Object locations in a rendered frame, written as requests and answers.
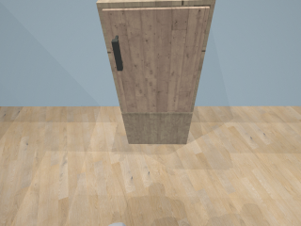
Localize cupboard door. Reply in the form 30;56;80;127
102;6;210;112

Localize handle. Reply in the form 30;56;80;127
111;35;123;72

